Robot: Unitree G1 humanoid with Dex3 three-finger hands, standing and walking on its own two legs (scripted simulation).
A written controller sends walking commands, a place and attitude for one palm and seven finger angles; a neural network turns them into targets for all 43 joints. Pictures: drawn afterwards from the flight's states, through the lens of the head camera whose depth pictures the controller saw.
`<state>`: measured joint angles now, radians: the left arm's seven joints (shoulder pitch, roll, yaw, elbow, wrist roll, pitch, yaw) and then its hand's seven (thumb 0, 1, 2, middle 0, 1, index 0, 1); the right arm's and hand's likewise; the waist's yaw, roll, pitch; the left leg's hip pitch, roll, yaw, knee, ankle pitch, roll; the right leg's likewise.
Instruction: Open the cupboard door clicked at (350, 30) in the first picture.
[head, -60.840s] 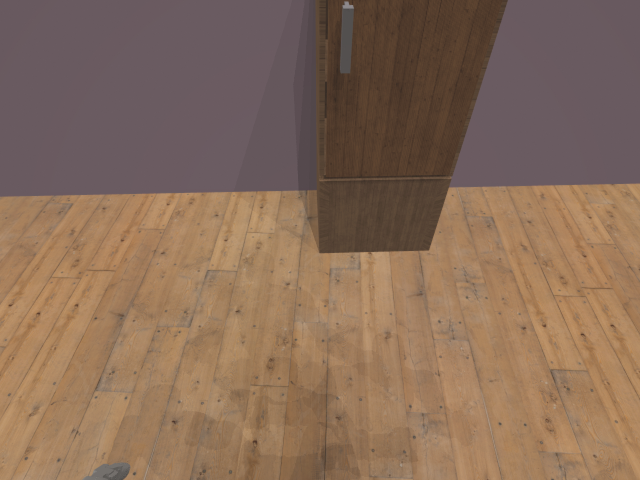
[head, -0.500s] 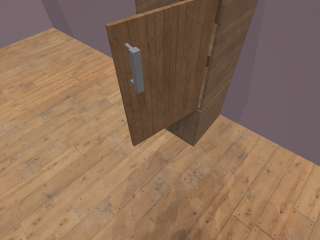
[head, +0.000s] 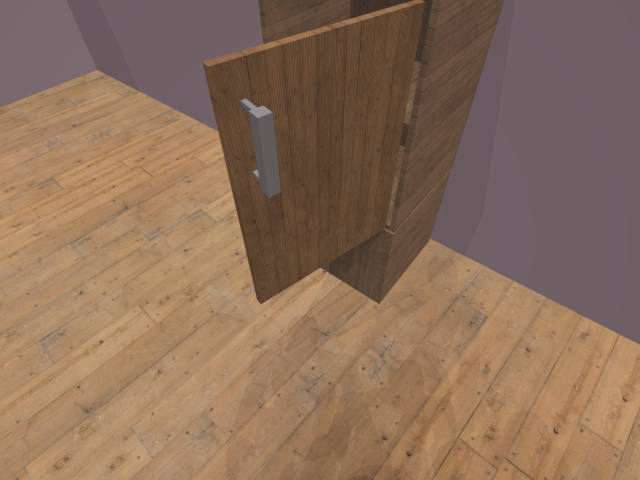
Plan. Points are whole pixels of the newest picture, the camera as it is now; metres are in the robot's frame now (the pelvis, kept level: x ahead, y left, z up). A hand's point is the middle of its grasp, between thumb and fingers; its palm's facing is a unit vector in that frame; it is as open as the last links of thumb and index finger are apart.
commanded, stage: look to check the result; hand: left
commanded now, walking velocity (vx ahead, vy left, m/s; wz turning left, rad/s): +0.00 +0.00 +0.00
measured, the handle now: (259, 148) +0.57 +0.13 +0.11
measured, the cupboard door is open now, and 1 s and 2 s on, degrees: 75 75 75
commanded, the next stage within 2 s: stand and wait in 0.58 s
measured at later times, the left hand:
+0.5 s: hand out of the picture +0.02 +0.17 -0.17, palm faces +0.02 -0.98 -0.22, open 7.4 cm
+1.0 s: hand out of the picture +0.06 +0.19 -0.17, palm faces +0.00 -0.97 -0.25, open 7.4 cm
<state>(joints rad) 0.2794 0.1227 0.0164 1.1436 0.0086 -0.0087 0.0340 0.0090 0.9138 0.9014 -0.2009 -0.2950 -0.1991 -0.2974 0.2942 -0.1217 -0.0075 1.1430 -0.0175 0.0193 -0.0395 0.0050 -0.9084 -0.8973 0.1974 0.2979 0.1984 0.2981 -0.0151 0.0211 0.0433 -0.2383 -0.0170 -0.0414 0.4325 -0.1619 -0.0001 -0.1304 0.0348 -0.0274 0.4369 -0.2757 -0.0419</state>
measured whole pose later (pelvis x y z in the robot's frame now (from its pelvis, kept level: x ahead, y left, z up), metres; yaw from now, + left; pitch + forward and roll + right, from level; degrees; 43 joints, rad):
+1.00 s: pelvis +0.02 -0.01 +0.00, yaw -1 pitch -2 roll +0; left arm 0.20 0.20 0.02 1.13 0.01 -0.02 0.02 0.00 0.90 0.90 -0.20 -0.30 -0.20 -0.30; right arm 0.18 -0.22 -0.01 1.14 -0.01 0.02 -0.04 0.01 -0.91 -0.90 0.20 0.30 0.20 0.30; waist -0.01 0.02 0.06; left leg -0.17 0.00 -0.04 0.37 -0.17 -0.02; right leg -0.06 0.05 -0.02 0.35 -0.26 -0.06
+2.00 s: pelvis +0.03 -0.01 +0.01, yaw -1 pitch -1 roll +1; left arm 0.22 0.20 0.01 1.14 0.01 -0.02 0.02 0.00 0.90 0.90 -0.20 -0.30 -0.20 -0.30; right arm 0.18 -0.22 0.00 1.15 -0.01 0.01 -0.04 0.01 -0.91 -0.90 0.20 0.30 0.20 0.30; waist -0.01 0.01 0.05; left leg -0.16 0.00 -0.02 0.35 -0.17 -0.02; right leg -0.05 0.05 -0.01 0.33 -0.26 -0.06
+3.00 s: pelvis +0.00 -0.03 +0.00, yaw -25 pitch +1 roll +2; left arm 0.22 0.20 0.07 0.95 0.03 0.03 0.01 0.00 0.90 0.90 -0.20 -0.30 -0.20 -0.30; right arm 0.08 -0.22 -0.07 0.92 0.00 0.05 -0.04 0.01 -0.91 -0.90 0.20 0.30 0.20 0.30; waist 0.02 -0.02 0.12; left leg -0.40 0.01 0.01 0.86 -0.46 -0.05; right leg -0.28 0.07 0.14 0.52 -0.25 -0.04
